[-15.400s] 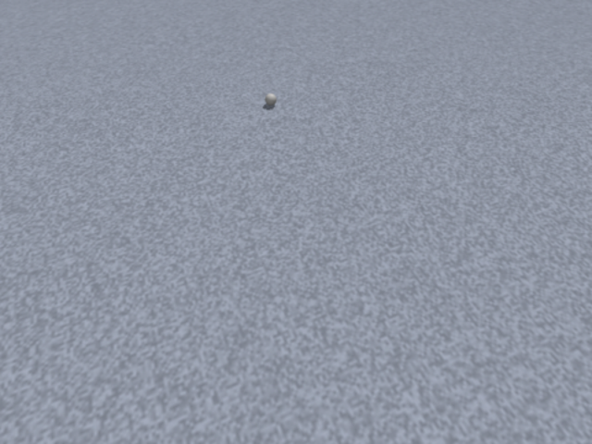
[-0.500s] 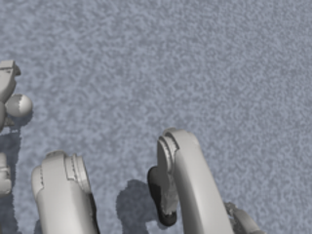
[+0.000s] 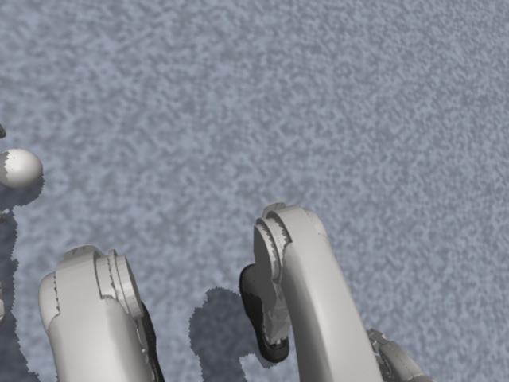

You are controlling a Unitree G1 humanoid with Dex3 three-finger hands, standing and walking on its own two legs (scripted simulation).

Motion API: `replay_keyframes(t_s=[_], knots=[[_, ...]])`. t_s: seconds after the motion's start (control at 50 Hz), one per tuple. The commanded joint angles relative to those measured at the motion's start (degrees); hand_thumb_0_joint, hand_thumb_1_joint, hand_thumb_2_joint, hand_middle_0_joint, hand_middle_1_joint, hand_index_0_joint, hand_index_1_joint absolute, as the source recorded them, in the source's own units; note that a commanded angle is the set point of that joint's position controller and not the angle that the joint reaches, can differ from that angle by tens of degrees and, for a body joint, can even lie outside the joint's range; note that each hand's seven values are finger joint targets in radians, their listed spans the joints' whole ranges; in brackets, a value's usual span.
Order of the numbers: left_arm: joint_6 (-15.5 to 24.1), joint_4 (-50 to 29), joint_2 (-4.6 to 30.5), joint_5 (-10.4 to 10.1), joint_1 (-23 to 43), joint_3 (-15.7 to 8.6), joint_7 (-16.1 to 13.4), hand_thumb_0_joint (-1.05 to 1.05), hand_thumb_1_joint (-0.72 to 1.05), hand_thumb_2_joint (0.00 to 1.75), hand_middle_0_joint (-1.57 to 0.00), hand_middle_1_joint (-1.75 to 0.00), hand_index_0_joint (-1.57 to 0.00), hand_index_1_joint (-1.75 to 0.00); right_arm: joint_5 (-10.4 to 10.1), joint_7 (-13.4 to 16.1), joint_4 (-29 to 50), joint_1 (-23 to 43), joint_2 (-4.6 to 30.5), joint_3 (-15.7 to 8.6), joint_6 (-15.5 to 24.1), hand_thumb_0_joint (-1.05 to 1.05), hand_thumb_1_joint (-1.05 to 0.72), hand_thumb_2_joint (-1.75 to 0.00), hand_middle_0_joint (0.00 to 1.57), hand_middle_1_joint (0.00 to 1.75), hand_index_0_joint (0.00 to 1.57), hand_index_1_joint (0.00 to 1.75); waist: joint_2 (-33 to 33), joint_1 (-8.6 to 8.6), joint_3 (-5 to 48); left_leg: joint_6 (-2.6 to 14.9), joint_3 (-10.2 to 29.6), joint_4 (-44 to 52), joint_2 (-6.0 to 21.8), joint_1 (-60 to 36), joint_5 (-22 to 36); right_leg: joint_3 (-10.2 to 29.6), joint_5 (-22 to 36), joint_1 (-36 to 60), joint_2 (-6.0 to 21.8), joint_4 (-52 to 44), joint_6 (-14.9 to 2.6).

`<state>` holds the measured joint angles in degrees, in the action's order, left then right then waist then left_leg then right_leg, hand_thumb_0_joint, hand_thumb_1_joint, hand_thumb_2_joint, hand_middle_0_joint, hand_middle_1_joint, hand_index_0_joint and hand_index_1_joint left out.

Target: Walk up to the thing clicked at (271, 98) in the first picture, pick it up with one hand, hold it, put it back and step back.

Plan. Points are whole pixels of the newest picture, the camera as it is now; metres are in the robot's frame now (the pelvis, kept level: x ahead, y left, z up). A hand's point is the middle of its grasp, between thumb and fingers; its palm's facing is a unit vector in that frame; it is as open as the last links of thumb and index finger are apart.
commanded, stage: rest palm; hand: left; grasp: from above
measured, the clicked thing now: (18, 168) +0.48 +0.31 -0.28
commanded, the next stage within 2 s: close in 1.40 s
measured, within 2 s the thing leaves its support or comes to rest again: neither
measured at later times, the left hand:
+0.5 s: hand (19, 166) +0.47 +0.29 -0.24, palm faces -0.41 -0.10 -0.90, open 14.1 cm
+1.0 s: hand (23, 176) +0.46 +0.29 -0.25, palm faces -0.43 -0.11 -0.89, open 14.2 cm
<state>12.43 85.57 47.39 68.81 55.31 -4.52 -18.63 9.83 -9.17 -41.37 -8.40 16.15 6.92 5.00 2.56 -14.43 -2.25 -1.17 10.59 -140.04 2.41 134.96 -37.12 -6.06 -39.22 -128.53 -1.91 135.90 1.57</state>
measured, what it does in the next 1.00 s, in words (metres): stands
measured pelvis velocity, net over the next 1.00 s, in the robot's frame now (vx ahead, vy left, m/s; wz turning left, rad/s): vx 0.01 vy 0.01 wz -0.08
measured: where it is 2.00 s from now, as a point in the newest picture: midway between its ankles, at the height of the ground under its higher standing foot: (209, 347)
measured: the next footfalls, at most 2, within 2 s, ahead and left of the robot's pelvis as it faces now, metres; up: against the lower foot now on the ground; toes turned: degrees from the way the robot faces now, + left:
none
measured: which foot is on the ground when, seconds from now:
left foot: down 0.00-1.00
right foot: down 0.00-1.00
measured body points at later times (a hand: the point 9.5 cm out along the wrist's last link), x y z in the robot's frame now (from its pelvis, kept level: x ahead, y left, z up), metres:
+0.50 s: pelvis +0.01 +0.00 -0.02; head +0.27 +0.09 +0.33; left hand +0.49 +0.30 -0.18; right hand +0.05 -0.26 -0.10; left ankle +0.08 +0.14 -0.28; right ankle +0.10 -0.12 -0.28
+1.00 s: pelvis +0.01 +0.01 -0.02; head +0.27 +0.12 +0.33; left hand +0.47 +0.30 -0.20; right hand +0.06 -0.26 -0.08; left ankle +0.08 +0.14 -0.28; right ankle +0.10 -0.12 -0.28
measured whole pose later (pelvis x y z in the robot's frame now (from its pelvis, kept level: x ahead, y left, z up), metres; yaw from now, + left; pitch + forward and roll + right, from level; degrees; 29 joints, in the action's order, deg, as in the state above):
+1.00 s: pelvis +0.01 +0.01 -0.02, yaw -5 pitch +28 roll -13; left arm 16.3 97.5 53.5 76.2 56.6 -6.5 -36.9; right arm 16.2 -14.4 -41.4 -4.7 18.2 13.5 11.5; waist 7.6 -19.4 -6.4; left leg -1.3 15.6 -146.2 2.7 135.0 -40.6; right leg -9.7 -40.4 -127.0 -3.8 138.1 2.6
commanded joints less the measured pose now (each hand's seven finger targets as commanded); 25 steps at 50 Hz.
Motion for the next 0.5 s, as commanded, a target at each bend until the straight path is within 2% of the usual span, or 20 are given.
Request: replay_keyframes(t_s=[0.0, 0.02, 0.06, 0.08, 0.1, 0.12, 0.14, 0.18, 0.22, 0.24, 0.26, 0.3, 0.32, 0.34, 0.36, 0.4, 0.42, 0.44, 0.46, 0.48], knots=[[5.1, -10.4, 12.2, 1.7, 18.5, -0.7, -4.8, 0.00, -0.54, 0.98, -0.06, -1.04, -0.07, -1.03, 0.1, 1.1, -0.5, -11.9, 15.7, -4.5, -0.1, 0.00, -0.90, -0.90, 0.20, 0.30, 0.20, 0.30, -20.8, -2.15, 39.2, 1.56, -5.2, 12.1, -1.0, -31.0, 5.1, -5.7, 9.6, 17.5, -1.8, -14.1, -3.40], [5.3, -7.5, 11.0, 2.5, 16.8, -0.3, -6.1, 0.00, -0.53, 0.97, -0.06, -1.03, -0.07, -1.02, 0.4, 1.1, -0.4, -11.1, 15.4, -4.5, -0.1, 0.00, -0.90, -0.90, 0.20, 0.30, 0.20, 0.30, -21.3, -2.22, 38.1, 1.50, -5.2, 12.0, -0.8, -30.9, 4.8, -5.9, 9.4, 16.3, -1.9, -13.7, -3.45], [5.8, -5.0, 10.4, 4.4, 17.7, -0.2, -8.9, 0.00, -0.54, 0.98, -0.06, -1.02, -0.06, -1.01, 1.1, 1.0, -1.0, -11.0, 15.6, -3.9, -0.1, 0.00, -0.90, -0.90, 0.20, 0.30, 0.20, 0.30, -21.4, -3.62, 36.7, 1.47, -4.9, 11.9, -0.8, -31.3, 6.0, -6.6, 10.6, 15.0, -2.0, -13.0, -3.26], [5.7, -4.2, 11.1, 5.2, 18.1, -1.0, -10.4, 0.00, -0.53, 0.97, -0.06, -1.02, -0.06, -1.01, 1.3, 0.9, -1.1, -10.7, 15.7, -3.6, 0.0, 0.00, -0.89, -0.90, 0.20, 0.30, 0.20, 0.30, -22.0, -3.32, 36.6, 1.39, -4.8, 11.8, -0.7, -31.6, 7.0, -6.9, 11.5, 14.3, -2.1, -12.3, -3.29], [5.3, -0.8, 10.9, 6.2, 18.3, -0.3, -11.6, 0.00, -0.52, 0.98, -0.06, -1.01, -0.06, -1.01, 1.8, 0.6, -1.4, -10.2, 15.7, -3.3, 0.4, 0.00, -0.89, -0.90, 0.20, 0.30, 0.20, 0.30, -21.4, -4.17, 35.1, 1.46, -4.7, 11.1, -0.5, -31.7, 7.3, -7.1, 12.0, 12.8, -2.2, -11.7, -3.26], [5.0, -0.5, 12.1, 6.8, 19.3, -1.0, -13.0, 0.00, -0.52, 1.00, -0.06, -1.01, -0.07, -1.01, 2.0, 0.2, -1.4, -10.1, 16.0, -3.0, 0.7, 0.00, -0.89, -0.90, 0.20, 0.30, 0.20, 0.30, -22.2, -4.48, 34.3, 1.51, -4.9, 11.0, -0.6, -31.4, 8.0, -7.1, 12.8, 13.0, -2.2, -11.6, -3.12], [4.8, -1.7, 13.9, 7.6, 20.5, -2.5, -14.5, 0.00, -0.51, 1.01, -0.07, -1.01, -0.07, -1.01, 2.4, 0.0, -1.6, -10.2, 16.5, -2.8, 0.9, 0.00, -0.89, -0.90, 0.20, 0.30, 0.20, 0.30, -23.0, -4.16, 35.8, 1.40, -4.8, 11.0, -0.5, -32.8, 9.8, -7.2, 14.4, 13.7, -2.2, -11.4, -3.02], [3.7, 0.1, 15.0, 8.2, 19.8, -3.7, -17.2, 0.00, -0.52, 1.04, -0.08, -1.01, -0.07, -1.02, 2.9, -0.4, -1.5, -9.6, 16.7, -2.4, 1.5, 0.00, -0.89, -0.90, 0.20, 0.30, 0.20, 0.30, -24.4, -4.03, 36.4, 1.23, -4.9, 10.7, -0.4, -33.3, 11.2, -7.3, 15.9, 14.3, -2.2, -10.5, -3.02], [2.4, 3.3, 13.5, 8.7, 20.2, -2.5, -19.2, 0.00, -0.51, 1.03, -0.07, -1.02, -0.07, -1.02, 3.8, -1.4, -1.6, -7.9, 16.6, -1.9, 2.6, 0.00, -0.89, -0.90, 0.20, 0.30, 0.20, 0.30, -25.3, -4.98, 34.8, 1.17, -4.9, 10.5, -0.3, -32.6, 9.8, -7.5, 15.2, 13.1, -2.5, -10.0, -3.15], [1.7, 3.4, 13.6, 8.8, 20.8, -2.6, -19.8, 0.00, -0.50, 1.00, -0.07, -1.02, -0.07, -1.01, 4.2, -1.8, -1.6, -8.2, 17.0, -1.8, 3.1, 0.00, -0.89, -0.90, 0.20, 0.30, 0.20, 0.30, -25.4, -5.92, 34.8, 1.30, -5.0, 10.1, -0.4, -32.5, 9.8, -7.6, 15.4, 14.0, -2.4, -10.1, -2.82], [1.0, 4.4, 14.2, 8.7, 20.5, -2.5, -20.2, 0.00, -0.49, 0.96, -0.06, -1.01, -0.07, -1.00, 4.1, -2.2, -1.4, -7.7, 17.1, -1.7, 3.5, 0.00, -0.89, -0.90, 0.20, 0.30, 0.20, 0.30, -25.8, -5.76, 34.6, 1.32, -5.0, 10.0, -0.3, -32.2, 9.5, -7.5, 15.3, 13.9, -2.5, -9.8, -2.93], [-0.6, 3.6, 17.2, 7.8, 21.1, -4.4, -21.2, 0.00, -0.51, 0.97, -0.06, -1.00, -0.07, -1.00, 4.3, -2.6, -1.3, -7.6, 17.6, -1.4, 4.1, 0.00, -0.90, -0.90, 0.20, 0.30, 0.20, 0.30, -26.0, -4.77, 36.9, 1.48, -5.3, 9.5, -0.2, -31.9, 9.4, -7.0, 15.3, 15.4, -2.6, -10.5, -2.86], [-1.4, 4.8, 16.7, 7.2, 21.1, -4.2, -21.1, 0.00, -0.52, 0.98, -0.06, -1.00, -0.06, -1.00, 4.4, -2.9, -0.9, -7.9, 18.0, -1.3, 4.5, 0.00, -0.90, -0.90, 0.20, 0.30, 0.20, 0.30, -25.3, -5.49, 36.4, 1.60, -5.2, 9.0, 0.0, -31.7, 9.4, -7.1, 15.3, 15.3, -2.6, -10.5, -2.68], [-1.8, 4.8, 17.0, 6.4, 21.2, -4.3, -21.3, 0.00, -0.52, 0.97, -0.06, -1.00, -0.06, -1.00, 4.5, -3.1, -0.9, -7.5, 17.9, -0.9, 4.8, 0.00, -0.90, -0.90, 0.20, 0.30, 0.20, 0.30, -26.0, -5.20, 36.7, 1.66, -5.2, 9.4, -0.1, -30.8, 8.8, -7.2, 14.7, 15.9, -2.6, -10.8, -2.75], [-2.5, 6.9, 15.6, 6.3, 20.2, -3.2, -20.8, 0.00, -0.52, 0.97, -0.06, -1.01, -0.07, -1.01, 4.6, -3.5, -0.7, -7.3, 18.0, -0.7, 5.2, 0.00, -0.90, -0.90, 0.20, 0.30, 0.20, 0.30, -25.2, -6.07, 35.4, 1.84, -5.2, 8.8, 0.0, -30.6, 8.4, -7.1, 14.9, 15.7, -2.8, -10.7, -2.66], [-3.1, 5.8, 17.2, 4.8, 20.1, -4.2, -20.1, 0.00, -0.52, 0.96, -0.05, -1.02, -0.07, -1.01, 4.5, -3.8, -0.3, -7.3, 18.4, -0.4, 5.6, 0.00, -0.90, -0.90, 0.20, 0.30, 0.20, 0.30, -23.6, -5.58, 36.6, 2.26, -4.9, 8.2, 0.1, -29.1, 8.4, -7.0, 14.9, 17.7, -3.0, -11.4, -2.42], [-3.5, 7.5, 16.8, 4.2, 18.9, -3.6, -19.2, 0.00, -0.51, 0.95, -0.05, -1.02, -0.07, -1.00, 4.4, -4.0, 0.3, -6.7, 17.9, -0.1, 6.1, 0.00, -0.90, -0.90, 0.20, 0.30, 0.20, 0.30, -23.0, -5.65, 35.3, 2.46, -4.7, 7.7, 0.2, -27.7, 7.5, -6.6, 14.2, 17.2, -3.1, -10.7, -2.55], [-3.6, 7.1, 18.8, 3.2, 17.7, -5.3, -18.8, 0.00, -0.53, 0.97, -0.06, -1.01, -0.06, -1.00, 4.4, -4.1, 0.4, -7.2, 18.6, -0.1, 6.4, 0.00, -0.90, -0.90, 0.20, 0.30, 0.20, 0.30, -21.6, -5.01, 35.2, 2.75, -4.9, 7.6, 0.1, -26.7, 7.5, -6.5, 14.1, 18.5, -3.0, -11.6, -2.24], [-4.0, 7.8, 20.5, 3.3, 15.3, -6.6, -18.2, 0.00, -0.53, 0.97, -0.05, -1.01, -0.06, -1.00, 4.3, -3.9, 0.1, -7.8, 18.8, -0.3, 6.4, 0.00, -0.90, -0.90, 0.20, 0.30, 0.20, 0.30, -21.5, -4.46, 35.8, 2.77, -4.8, 8.0, 0.1, -26.7, 7.5, -6.3, 13.9, 19.4, -3.1, -11.6, -2.38], [-4.1, 7.7, 21.9, 2.4, 13.9, -8.4, -17.8, 0.00, -0.53, 0.96, -0.06, -1.01, -0.07, -1.00, 4.3, -3.8, 0.0, -8.7, 18.8, -0.4, 6.2, 0.00, -0.90, -0.90, 0.20, 0.30, 0.20, 0.30, -21.3, -3.96, 35.5, 2.74, -4.7, 8.4, 0.2, -26.3, 7.8, -6.5, 13.9, 20.1, -3.1, -11.6, -2.31]])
